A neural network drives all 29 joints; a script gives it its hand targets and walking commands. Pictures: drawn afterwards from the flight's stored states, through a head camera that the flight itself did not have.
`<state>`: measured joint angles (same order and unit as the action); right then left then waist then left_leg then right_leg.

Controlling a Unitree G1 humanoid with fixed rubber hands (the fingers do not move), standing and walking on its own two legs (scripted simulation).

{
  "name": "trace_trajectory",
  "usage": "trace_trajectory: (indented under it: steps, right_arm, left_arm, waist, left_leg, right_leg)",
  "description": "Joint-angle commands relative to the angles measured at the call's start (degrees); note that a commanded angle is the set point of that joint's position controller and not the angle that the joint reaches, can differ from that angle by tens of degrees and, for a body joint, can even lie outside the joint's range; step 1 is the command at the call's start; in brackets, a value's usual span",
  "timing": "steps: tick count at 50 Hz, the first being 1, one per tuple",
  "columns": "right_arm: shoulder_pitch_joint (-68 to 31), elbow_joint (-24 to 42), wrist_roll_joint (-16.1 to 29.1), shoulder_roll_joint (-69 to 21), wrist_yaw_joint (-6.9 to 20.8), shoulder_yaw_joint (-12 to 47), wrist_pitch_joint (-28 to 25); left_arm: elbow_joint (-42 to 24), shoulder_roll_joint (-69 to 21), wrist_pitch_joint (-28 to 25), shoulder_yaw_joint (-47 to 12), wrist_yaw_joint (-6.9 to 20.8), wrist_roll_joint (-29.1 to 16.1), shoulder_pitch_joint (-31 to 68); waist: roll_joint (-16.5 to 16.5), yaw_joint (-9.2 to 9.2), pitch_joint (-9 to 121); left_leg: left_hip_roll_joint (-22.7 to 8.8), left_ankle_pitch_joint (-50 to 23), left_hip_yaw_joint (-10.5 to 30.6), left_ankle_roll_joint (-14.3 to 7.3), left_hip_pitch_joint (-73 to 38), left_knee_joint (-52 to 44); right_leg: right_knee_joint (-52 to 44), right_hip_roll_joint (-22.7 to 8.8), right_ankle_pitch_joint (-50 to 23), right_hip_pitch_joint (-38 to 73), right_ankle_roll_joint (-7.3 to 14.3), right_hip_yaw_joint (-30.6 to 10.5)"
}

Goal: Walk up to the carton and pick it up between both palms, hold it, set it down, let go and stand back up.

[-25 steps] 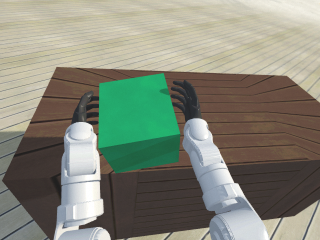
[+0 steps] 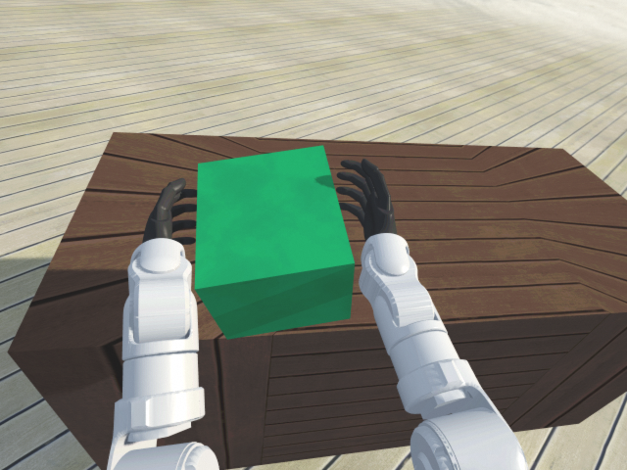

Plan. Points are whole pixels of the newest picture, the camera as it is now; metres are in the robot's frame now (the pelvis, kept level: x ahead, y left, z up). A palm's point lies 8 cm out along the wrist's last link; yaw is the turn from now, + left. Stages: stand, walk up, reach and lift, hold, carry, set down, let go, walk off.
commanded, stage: hold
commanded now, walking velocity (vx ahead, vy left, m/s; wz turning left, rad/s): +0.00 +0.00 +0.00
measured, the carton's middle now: (275, 242) +0.39 +0.01 +0.12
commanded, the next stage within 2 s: none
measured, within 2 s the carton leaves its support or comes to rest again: neither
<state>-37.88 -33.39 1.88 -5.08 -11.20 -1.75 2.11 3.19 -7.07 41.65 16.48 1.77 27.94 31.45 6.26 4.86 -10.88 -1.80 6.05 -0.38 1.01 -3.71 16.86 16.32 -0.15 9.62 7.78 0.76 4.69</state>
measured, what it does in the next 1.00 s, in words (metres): stands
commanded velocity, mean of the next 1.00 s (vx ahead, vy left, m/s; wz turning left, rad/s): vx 0.00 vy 0.00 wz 0.00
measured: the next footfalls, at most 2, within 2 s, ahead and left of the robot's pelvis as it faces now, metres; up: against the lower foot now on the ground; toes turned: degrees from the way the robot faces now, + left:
none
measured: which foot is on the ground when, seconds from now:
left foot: down 0.00-1.00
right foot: down 0.00-1.00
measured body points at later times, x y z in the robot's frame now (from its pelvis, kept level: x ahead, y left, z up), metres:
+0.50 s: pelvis +0.00 +0.00 +0.00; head -0.02 +0.04 +0.45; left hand +0.37 +0.15 +0.15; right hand +0.38 -0.11 +0.18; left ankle +0.06 +0.13 -0.75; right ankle +0.02 -0.11 -0.75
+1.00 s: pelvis +0.00 +0.00 +0.00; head -0.03 +0.04 +0.45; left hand +0.37 +0.15 +0.15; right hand +0.38 -0.11 +0.18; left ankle +0.06 +0.13 -0.75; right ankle +0.02 -0.11 -0.75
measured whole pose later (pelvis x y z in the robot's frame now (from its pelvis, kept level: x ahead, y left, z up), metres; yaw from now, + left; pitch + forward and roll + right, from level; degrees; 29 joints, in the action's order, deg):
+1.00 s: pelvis +0.00 +0.00 +0.00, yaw +0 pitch -14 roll +0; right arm -38.5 -33.6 1.2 -5.3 -10.8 -2.4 1.9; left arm 2.9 -7.2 41.4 16.6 1.7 28.0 31.5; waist 6.2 4.8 -10.8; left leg -1.7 5.6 -0.5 0.9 -3.5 16.2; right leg 16.0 -0.2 9.3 7.4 0.7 4.7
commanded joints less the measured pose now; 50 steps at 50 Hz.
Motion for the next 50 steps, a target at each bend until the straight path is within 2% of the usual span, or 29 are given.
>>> trace_trajectory:
  steps: [1, 5, 8, 9, 14, 17, 21, 24, 27, 28, 30, 33, 36, 37, 41, 45, 50]
  right_arm:
    - [-32.6, 10.5, 0.2, -20.1, 6.5, 14.0, -1.6]
    - [-32.9, 11.6, 0.5, -19.9, 6.5, 14.5, -2.0]
    - [-33.2, 9.8, -1.1, -20.1, 6.7, 13.3, -2.0]
    - [-32.2, 8.7, -1.2, -20.2, 6.8, 12.8, -1.9]
    - [-33.0, 7.4, -1.7, -19.4, 7.5, 11.5, -2.4]
    - [-32.4, 8.2, -1.1, -19.9, 7.2, 12.4, -2.9]
    - [-32.0, 9.6, 0.1, -19.9, 6.6, 13.9, -2.5]
    - [-30.9, 11.5, 1.1, -20.0, 6.2, 15.4, -2.4]
    - [-30.7, 11.9, 1.3, -20.2, 6.2, 15.9, -2.1]
    - [-31.4, 12.5, 1.2, -19.9, 6.2, 16.0, -2.1]
    - [-30.8, 9.6, 0.3, -19.4, 6.5, 14.6, -1.5]
    - [-31.2, 8.4, -0.8, -19.1, 7.0, 12.7, -1.6]
    - [-32.2, 9.7, -0.4, -19.4, 7.3, 12.9, -2.2]
    - [-32.7, 9.8, -0.2, -19.3, 7.3, 12.8, -2.4]
    - [-32.8, 11.0, 0.7, -19.9, 6.9, 14.2, -2.4]
    - [-30.7, 10.7, 0.0, -20.1, 6.4, 14.4, -1.8]
    - [-30.9, 9.4, -0.3, -19.9, 6.8, 13.6, -1.7]
  left_arm:
    - [-8.2, -22.4, -5.9, -22.1, 8.1, -8.1, 37.7]
    - [-9.2, -23.0, -6.1, -22.7, 8.1, -8.2, 37.3]
    - [-7.4, -22.3, -6.3, -21.9, 8.3, -8.2, 38.9]
    - [-8.0, -22.5, -6.6, -22.6, 8.1, -8.6, 39.4]
    - [-6.5, -23.0, -6.7, -22.3, 7.6, -8.1, 39.4]
    - [-7.4, -23.0, -6.7, -22.3, 7.4, -8.3, 37.9]
    - [-8.6, -22.8, -6.5, -22.5, 7.6, -8.2, 37.1]
    - [-12.1, -23.3, -6.5, -24.2, 7.5, -9.0, 36.6]
    - [-12.6, -23.1, -6.6, -25.0, 7.4, -8.9, 36.9]
    - [-11.9, -23.3, -6.5, -25.0, 7.3, -8.8, 36.1]
    - [-9.9, -22.4, -6.1, -23.2, 7.4, -8.1, 36.5]
    - [-8.1, -22.4, -5.7, -21.9, 7.8, -7.5, 37.1]
    - [-8.5, -23.0, -5.7, -22.5, 7.8, -7.8, 36.9]
    - [-9.3, -23.5, -5.9, -22.7, 7.7, -8.4, 38.1]
    - [-9.9, -23.6, -6.3, -23.6, 7.4, -9.1, 37.6]
    - [-10.3, -22.7, -6.2, -22.8, 7.6, -8.4, 36.2]
    - [-9.2, -22.2, -5.8, -21.8, 7.9, -7.8, 36.3]
  waist:
    - [-6.9, 0.59, 23.1]
    - [-7.0, 0.50, 25.4]
    - [-6.8, 0.82, 23.7]
    - [-7.2, 1.34, 23.5]
    - [-7.9, 1.17, 23.6]
    - [-7.2, 0.86, 25.2]
    - [-7.1, 1.34, 26.7]
    - [-7.5, 1.57, 28.0]
    - [-8.4, 1.56, 27.1]
    - [-8.0, 1.28, 27.0]
    - [-7.4, 0.57, 22.2]
    - [-7.8, 0.38, 19.3]
    - [-7.9, 0.29, 21.5]
    - [-8.1, 0.78, 23.1]
    - [-6.8, 0.78, 25.9]
    - [-5.6, 1.17, 25.5]
    - [-6.4, 0.83, 23.6]
  left_leg:
    - [2.0, -6.8, -4.6, -2.4, -8.5, -1.5]
    - [2.0, -9.0, -4.6, -2.2, -9.4, -0.8]
    - [2.1, -5.1, -5.0, -2.5, -8.7, -2.0]
    - [1.9, -5.0, -4.9, -2.4, -8.8, -2.1]
    - [1.8, -4.6, -4.7, -2.1, -9.0, -2.0]
    - [1.8, -7.8, -4.7, -2.1, -9.8, -1.1]
    - [2.1, -11.7, -4.6, -1.8, -10.9, 0.2]
    - [2.2, -14.9, -4.3, -1.2, -12.2, 0.8]
    - [2.0, -14.4, -4.1, -1.1, -12.1, 0.9]
    - [2.0, -13.1, -3.9, -1.4, -11.5, 0.6]
    - [1.7, -8.6, -4.2, -1.8, -9.1, -1.4]
    - [1.7, -4.0, -5.0, -2.3, -7.3, -2.9]
    - [1.6, -6.2, -4.9, -2.3, -8.2, -2.1]
    - [1.7, -6.9, -4.8, -2.1, -9.1, -1.8]
    - [1.9, -10.6, -4.4, -2.0, -10.8, -0.7]
    - [2.1, -10.0, -4.5, -2.1, -10.7, -0.7]
    - [1.8, -8.1, -4.6, -2.1, -9.3, -1.4]
  right_leg:
    - [-3.9, 0.6, -5.2, -4.1, -1.7, 3.2]
    - [-3.5, 0.6, -7.1, -3.6, -1.8, 3.2]
    - [-4.4, 0.4, -3.4, -4.8, -1.8, 3.3]
    - [-4.4, 0.4, -3.0, -5.3, -1.7, 3.3]
    - [-4.5, 0.5, -1.8, -6.2, -1.4, 3.5]
    - [-4.0, 0.8, -4.9, -5.1, -1.6, 3.5]
    - [-3.6, 0.7, -9.3, -3.4, -2.1, 3.2]
    - [-3.1, 1.0, -12.2, -2.3, -2.1, 3.1]
    - [-3.0, 0.8, -11.4, -3.1, -1.8, 3.0]
    - [-3.1, 0.7, -10.4, -3.4, -1.8, 3.1]
    - [-4.0, 0.6, -5.9, -4.7, -1.8, 3.1]
    - [-4.5, 0.6, -1.4, -5.5, -1.4, 3.3]
    - [-4.2, 0.6, -3.2, -5.1, -1.4, 3.2]
    - [-4.2, 0.7, -3.7, -4.9, -1.3, 3.1]
    - [-4.0, 1.0, -6.7, -4.2, -1.7, 3.2]
    - [-3.6, 0.9, -8.3, -3.2, -1.9, 3.2]
    - [-4.0, 0.7, -6.0, -4.0, -1.9, 3.3]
